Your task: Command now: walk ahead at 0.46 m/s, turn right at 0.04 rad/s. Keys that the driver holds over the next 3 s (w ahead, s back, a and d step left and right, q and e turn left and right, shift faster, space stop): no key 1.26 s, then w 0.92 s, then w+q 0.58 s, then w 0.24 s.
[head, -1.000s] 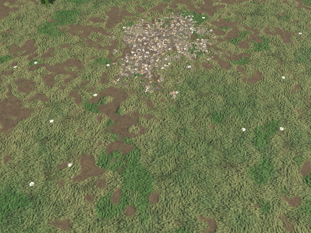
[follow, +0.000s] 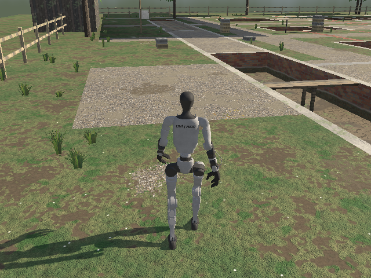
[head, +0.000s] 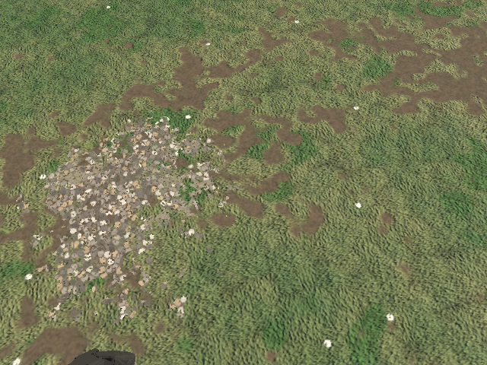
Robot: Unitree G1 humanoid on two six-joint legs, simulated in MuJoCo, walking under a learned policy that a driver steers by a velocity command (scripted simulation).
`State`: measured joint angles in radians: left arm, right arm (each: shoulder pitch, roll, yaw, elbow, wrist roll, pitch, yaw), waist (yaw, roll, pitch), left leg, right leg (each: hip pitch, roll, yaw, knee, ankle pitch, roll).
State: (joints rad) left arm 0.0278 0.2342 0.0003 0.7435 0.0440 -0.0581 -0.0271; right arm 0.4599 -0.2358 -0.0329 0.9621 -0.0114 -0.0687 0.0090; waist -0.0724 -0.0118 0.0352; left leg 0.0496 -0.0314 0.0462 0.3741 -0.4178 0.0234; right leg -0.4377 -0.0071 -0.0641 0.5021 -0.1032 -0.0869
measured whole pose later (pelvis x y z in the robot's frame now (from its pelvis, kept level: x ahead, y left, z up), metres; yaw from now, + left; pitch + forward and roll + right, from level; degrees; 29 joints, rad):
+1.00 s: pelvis +0.16 +0.01 +0.02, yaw +0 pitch -2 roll +0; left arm 0.30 0.15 -0.01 1.16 0.01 0.00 0.05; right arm 0.26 -0.16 0.00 1.13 -0.01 0.00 -0.04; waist 0.00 -0.01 0.04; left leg -0.18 -0.04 0.05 0.38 -0.17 0.05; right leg -0.04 0.01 -0.06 0.36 -0.28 -0.03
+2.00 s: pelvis +0.41 +0.07 +0.01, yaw +0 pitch +1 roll +1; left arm 0.04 0.18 0.04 0.94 0.02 -0.04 -0.03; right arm 0.50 -0.13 -0.01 1.11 -0.02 -0.10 -0.01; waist -0.05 -0.02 0.05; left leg 0.12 -0.07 0.08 0.18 -0.31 0.06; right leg -0.61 -0.06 -0.09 0.67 -0.07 -0.06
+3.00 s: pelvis +0.97 +0.13 +0.02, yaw +21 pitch +0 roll +0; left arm 0.11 0.23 0.05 0.85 0.04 -0.03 -0.03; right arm 0.37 -0.22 -0.06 0.98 0.00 -0.08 0.00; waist -0.04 -0.04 0.05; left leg -0.02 -0.14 -0.02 0.22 -0.21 0.14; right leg -0.67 -0.14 0.00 0.87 -0.08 0.02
